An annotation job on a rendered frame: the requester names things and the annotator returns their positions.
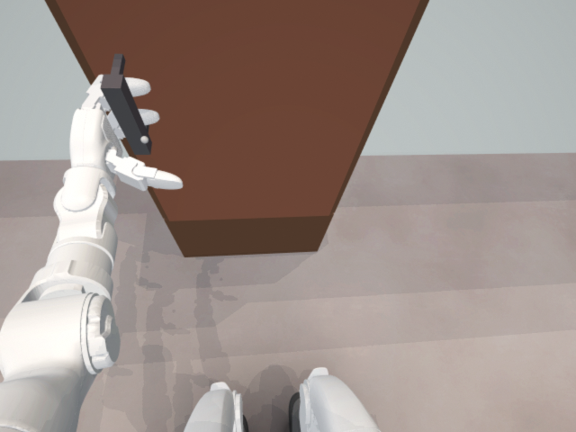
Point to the robot left thigh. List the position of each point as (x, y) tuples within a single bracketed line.
[(217, 411)]

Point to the robot left shin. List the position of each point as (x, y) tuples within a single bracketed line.
[(219, 386)]

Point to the robot left forearm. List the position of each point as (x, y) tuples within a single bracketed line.
[(82, 256)]

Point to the robot left hand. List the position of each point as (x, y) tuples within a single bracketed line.
[(93, 134)]

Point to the handle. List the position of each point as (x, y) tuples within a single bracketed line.
[(118, 95)]

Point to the cupboard door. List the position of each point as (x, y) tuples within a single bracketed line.
[(262, 103)]

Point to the left robot upper arm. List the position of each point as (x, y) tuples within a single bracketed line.
[(52, 350)]

